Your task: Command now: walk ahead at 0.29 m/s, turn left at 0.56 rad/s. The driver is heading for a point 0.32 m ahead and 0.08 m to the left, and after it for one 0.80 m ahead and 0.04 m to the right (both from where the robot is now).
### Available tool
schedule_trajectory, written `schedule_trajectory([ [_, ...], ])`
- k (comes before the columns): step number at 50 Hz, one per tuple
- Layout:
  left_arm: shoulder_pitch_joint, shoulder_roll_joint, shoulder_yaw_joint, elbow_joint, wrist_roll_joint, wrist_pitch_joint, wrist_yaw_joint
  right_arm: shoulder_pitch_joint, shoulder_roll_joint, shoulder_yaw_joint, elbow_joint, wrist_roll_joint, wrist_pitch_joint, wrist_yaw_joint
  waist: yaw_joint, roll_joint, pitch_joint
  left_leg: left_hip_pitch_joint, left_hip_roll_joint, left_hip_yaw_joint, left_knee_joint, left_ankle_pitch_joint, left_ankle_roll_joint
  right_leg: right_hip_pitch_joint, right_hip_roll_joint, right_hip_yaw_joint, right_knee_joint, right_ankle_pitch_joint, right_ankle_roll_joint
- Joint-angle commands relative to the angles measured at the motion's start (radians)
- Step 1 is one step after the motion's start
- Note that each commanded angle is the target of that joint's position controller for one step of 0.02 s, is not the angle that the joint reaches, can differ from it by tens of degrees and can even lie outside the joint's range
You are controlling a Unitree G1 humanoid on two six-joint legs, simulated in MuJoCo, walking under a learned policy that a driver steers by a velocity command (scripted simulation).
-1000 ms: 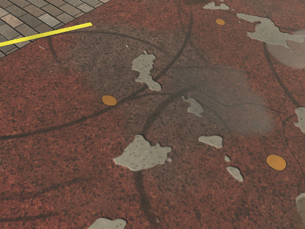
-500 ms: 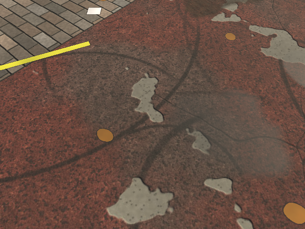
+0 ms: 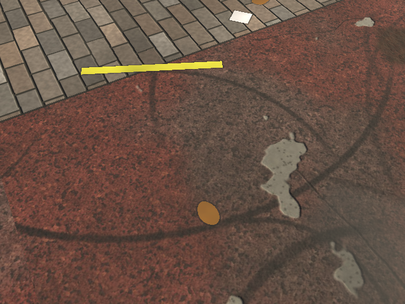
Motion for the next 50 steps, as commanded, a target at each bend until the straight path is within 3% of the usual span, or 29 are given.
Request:
schedule_trajectory([
  [1,-0.032,0.107,0.017,-0.120,-0.006,-0.027,0.002,0.165,-0.163,-0.045,-0.003,0.026,0.004,-0.025,-0.040,-0.047,-0.123,0.403,0.368,-0.435,-0.262,0.797,0.206,-0.413,-0.019,0.154,0.179,0.064,0.006],
  [3,-0.010,0.113,0.022,-0.121,0.032,0.009,0.001,0.111,-0.116,-0.027,-0.019,0.035,0.000,-0.032,0.011,-0.026,-0.102,0.276,0.278,-0.337,-0.290,0.778,0.144,-0.323,-0.033,0.160,0.066,0.089,0.021],
  [4,-0.006,0.108,0.023,-0.127,0.037,0.029,-0.001,0.122,-0.121,-0.024,-0.021,0.033,-0.006,-0.030,0.019,-0.019,-0.117,0.258,0.260,-0.325,-0.287,0.817,0.132,-0.301,-0.027,0.159,0.031,0.094,0.030],
  [7,-0.031,0.095,0.017,-0.153,0.029,0.055,-0.006,0.164,-0.174,-0.036,-0.024,0.022,-0.012,-0.028,0.019,0.010,-0.156,0.263,0.222,-0.302,-0.266,0.909,0.103,-0.321,-0.014,0.145,-0.051,0.154,0.049],
  [11,-0.145,0.128,0.018,-0.206,0.025,0.073,-0.004,0.223,-0.182,-0.036,-0.038,0.025,0.007,-0.037,-0.023,0.059,-0.167,0.314,0.203,-0.345,-0.249,0.832,0.047,-0.399,-0.012,0.156,-0.126,0.222,0.059],
  [14,-0.214,0.142,0.016,-0.239,0.020,0.081,0.000,0.259,-0.191,-0.039,-0.052,0.022,0.021,-0.044,-0.047,0.068,-0.153,0.366,0.217,-0.414,-0.242,0.743,0.039,-0.451,-0.007,0.178,-0.177,0.227,0.059],
  [18,-0.265,0.153,0.010,-0.269,0.013,0.081,0.005,0.283,-0.200,-0.042,-0.070,0.013,0.034,-0.048,-0.063,0.078,-0.128,0.413,0.235,-0.489,-0.217,0.712,0.058,-0.460,0.017,0.201,-0.253,0.188,0.047],
  [22,-0.316,0.158,0.001,-0.301,0.014,0.062,-0.010,0.295,-0.208,-0.044,-0.085,0.000,0.034,-0.035,-0.081,0.086,-0.098,0.395,0.233,-0.608,-0.267,0.276,0.110,-0.412,0.047,0.216,-0.373,0.132,0.028],
  [24,-0.316,0.164,-0.001,-0.310,0.013,0.047,-0.015,0.286,-0.215,-0.047,-0.093,-0.004,0.030,-0.030,-0.077,0.096,-0.074,0.371,0.220,-0.653,-0.266,0.167,0.108,-0.353,0.068,0.222,-0.462,0.101,0.014],
  [26,-0.237,0.160,-0.005,-0.289,0.013,0.031,-0.017,0.261,-0.205,-0.041,-0.095,-0.005,0.022,-0.029,-0.044,0.103,-0.078,0.319,0.209,-0.629,-0.245,0.155,0.076,-0.203,0.080,0.186,-0.582,0.102,-0.009],
  [28,-0.117,0.136,-0.009,-0.247,0.024,0.012,-0.010,0.243,-0.171,-0.025,-0.087,0.010,0.010,-0.031,0.025,0.058,-0.091,0.177,0.149,-0.564,-0.158,0.113,0.014,0.089,0.092,0.152,-0.787,0.222,-0.044],
  [29,-0.047,0.191,0.003,-0.235,0.038,0.001,-0.001,0.242,-0.108,-0.004,-0.099,0.013,-0.004,-0.029,0.046,-0.070,-0.127,0.094,0.066,-0.464,0.031,0.042,-0.033,0.214,-0.044,0.355,-0.877,0.094,-0.088],
  [30,0.016,0.315,0.029,-0.223,0.039,0.006,-0.001,0.247,-0.084,0.006,-0.133,0.016,-0.012,-0.023,0.041,-0.278,-0.129,-0.136,-0.099,-0.295,0.237,-0.290,-0.074,0.321,-0.257,0.780,-1.008,-0.042,-0.210],
  [31,0.026,0.300,0.035,-0.195,0.021,0.014,-0.016,0.270,-0.161,-0.008,-0.131,-0.014,-0.010,-0.024,-0.001,-0.224,-0.053,-0.241,-0.050,-0.276,0.369,-0.404,-0.078,0.252,-0.314,0.932,-1.013,-0.088,-0.281],
  [32,-0.024,0.233,0.021,-0.210,0.007,0.015,-0.030,0.242,-0.179,-0.011,-0.117,-0.027,-0.009,-0.016,-0.023,-0.097,0.012,-0.262,0.020,-0.256,0.418,-0.317,-0.086,0.201,-0.273,0.848,-1.003,-0.130,-0.282],
  [33,-0.051,0.198,0.014,-0.215,0.004,0.012,-0.039,0.187,-0.175,-0.008,-0.121,-0.027,-0.013,-0.006,-0.017,-0.044,0.034,-0.251,0.055,-0.233,0.401,-0.235,-0.102,0.158,-0.212,0.736,-1.005,-0.082,-0.254],
  [35,-0.045,0.198,0.014,-0.202,0.007,0.000,-0.040,0.147,-0.155,0.001,-0.135,-0.025,-0.019,0.009,-0.017,-0.115,-0.001,-0.216,0.087,-0.190,0.356,-0.132,-0.137,0.164,-0.118,0.594,-1.017,0.160,-0.215],
  [38,0.038,0.205,0.021,-0.163,-0.007,-0.011,-0.036,0.103,-0.129,0.016,-0.151,-0.025,-0.018,0.015,-0.004,-0.114,-0.066,-0.200,0.087,-0.147,0.323,-0.084,-0.177,0.197,-0.080,0.511,-0.987,0.447,-0.225],
  [43,0.123,0.212,0.034,-0.134,-0.003,0.000,-0.025,-0.079,-0.096,0.041,-0.214,-0.013,-0.016,0.017,0.048,-0.113,-0.039,-0.211,0.091,-0.121,0.126,-0.015,-0.216,0.174,-0.066,0.499,-0.986,0.452,-0.231],
  [46,0.144,0.226,0.043,-0.133,0.005,0.004,-0.026,-0.134,-0.101,0.047,-0.241,-0.002,-0.024,0.015,0.063,-0.117,-0.048,-0.149,0.072,-0.117,0.037,0.011,-0.211,0.156,-0.071,0.515,-0.936,0.528,-0.224],
  [48,0.119,0.234,0.049,-0.144,0.008,0.007,-0.025,-0.109,-0.113,0.044,-0.244,0.004,-0.031,0.007,0.037,-0.122,-0.060,-0.042,0.059,-0.128,-0.023,0.016,-0.197,0.110,-0.074,0.534,-0.893,0.564,-0.198],
  [50,0.060,0.249,0.055,-0.163,0.004,0.008,-0.024,0.011,-0.132,0.034,-0.210,0.008,-0.039,-0.007,-0.034,-0.108,-0.086,0.179,0.037,-0.127,-0.130,0.036,-0.175,0.022,-0.049,0.545,-0.813,0.573,-0.156],
])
